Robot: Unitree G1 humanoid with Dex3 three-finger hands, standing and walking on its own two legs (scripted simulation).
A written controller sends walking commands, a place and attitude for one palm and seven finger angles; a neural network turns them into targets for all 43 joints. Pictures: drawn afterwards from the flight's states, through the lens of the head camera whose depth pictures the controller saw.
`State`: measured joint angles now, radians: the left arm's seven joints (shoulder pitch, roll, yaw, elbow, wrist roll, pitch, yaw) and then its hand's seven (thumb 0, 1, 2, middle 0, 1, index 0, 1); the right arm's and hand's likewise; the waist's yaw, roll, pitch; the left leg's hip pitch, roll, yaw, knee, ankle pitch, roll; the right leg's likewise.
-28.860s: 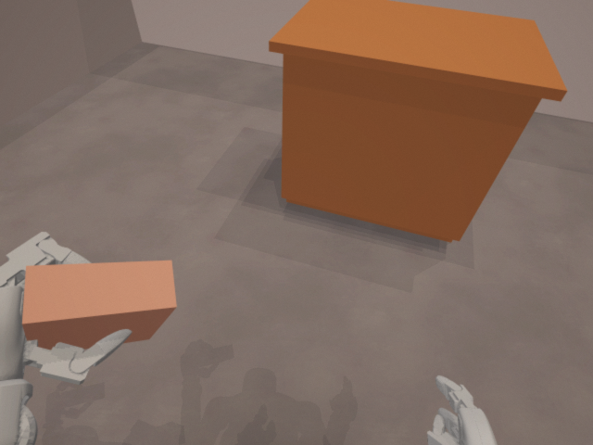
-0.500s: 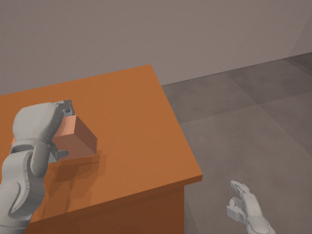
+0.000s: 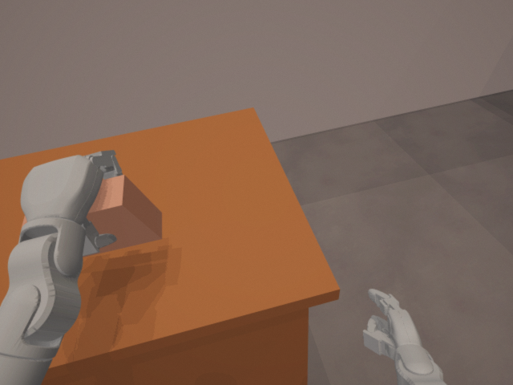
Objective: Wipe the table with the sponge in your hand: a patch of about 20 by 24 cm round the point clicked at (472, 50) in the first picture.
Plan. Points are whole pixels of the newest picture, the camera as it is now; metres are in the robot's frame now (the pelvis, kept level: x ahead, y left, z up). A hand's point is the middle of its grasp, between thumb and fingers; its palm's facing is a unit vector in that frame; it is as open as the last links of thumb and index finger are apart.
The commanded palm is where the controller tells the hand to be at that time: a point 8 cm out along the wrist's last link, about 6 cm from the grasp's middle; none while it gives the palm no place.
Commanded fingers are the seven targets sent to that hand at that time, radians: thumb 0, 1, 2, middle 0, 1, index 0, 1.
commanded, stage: move the sponge above the wiping area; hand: left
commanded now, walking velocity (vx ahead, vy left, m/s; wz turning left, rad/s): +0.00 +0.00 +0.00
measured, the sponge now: (107, 225) +0.27 +0.28 +0.15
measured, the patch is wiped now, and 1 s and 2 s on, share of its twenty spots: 0.00 0.00 0.05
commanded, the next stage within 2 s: lower the sponge onto the table in 0.36 s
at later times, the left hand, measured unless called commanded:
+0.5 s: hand (97, 203) +0.27 +0.27 +0.20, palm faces +0.26 -0.06 -0.96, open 9.4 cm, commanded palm +0.21 +0.26 +0.23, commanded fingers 0.00 0.10 1.30 -1.20 -1.60 -1.20 -1.60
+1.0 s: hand (95, 233) +0.24 +0.27 +0.16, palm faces +0.15 -0.08 -0.99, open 9.4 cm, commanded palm +0.20 +0.26 +0.22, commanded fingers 0.00 0.10 1.30 -1.20 -1.60 -1.20 -1.60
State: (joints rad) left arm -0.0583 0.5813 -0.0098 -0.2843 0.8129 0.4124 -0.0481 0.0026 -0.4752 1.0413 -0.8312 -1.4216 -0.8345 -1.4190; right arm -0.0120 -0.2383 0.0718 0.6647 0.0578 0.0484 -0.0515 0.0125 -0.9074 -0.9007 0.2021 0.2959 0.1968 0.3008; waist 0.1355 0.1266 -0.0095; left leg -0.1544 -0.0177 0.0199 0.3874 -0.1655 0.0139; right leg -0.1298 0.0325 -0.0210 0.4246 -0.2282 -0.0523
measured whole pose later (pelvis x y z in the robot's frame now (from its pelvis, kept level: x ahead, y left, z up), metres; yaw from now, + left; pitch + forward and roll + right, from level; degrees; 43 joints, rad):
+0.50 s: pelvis +0.00 -0.01 +0.00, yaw +0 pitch -4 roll +1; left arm -0.07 0.57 0.00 -0.25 0.81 0.48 -0.07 0.00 -0.47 1.04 -0.83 -1.43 -0.83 -1.42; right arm -0.01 -0.25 0.08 0.65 0.07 0.07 -0.04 0.01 -0.91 -0.90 0.20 0.30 0.20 0.30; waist 0.12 0.13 -0.01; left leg -0.16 -0.01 0.02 0.38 -0.16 0.00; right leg -0.14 0.04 -0.02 0.42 -0.22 -0.06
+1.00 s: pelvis +0.00 -0.01 +0.00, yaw +0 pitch -3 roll +1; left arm 0.04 0.57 0.01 -0.27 0.81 0.46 -0.11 0.00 -0.48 1.05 -0.83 -1.43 -0.83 -1.43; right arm 0.01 -0.27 0.06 0.65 0.07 0.05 -0.06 0.01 -0.91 -0.90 0.20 0.30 0.20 0.30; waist 0.12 0.14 -0.02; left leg -0.18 -0.01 0.01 0.42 -0.18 0.00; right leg -0.16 0.04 -0.03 0.46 -0.24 -0.06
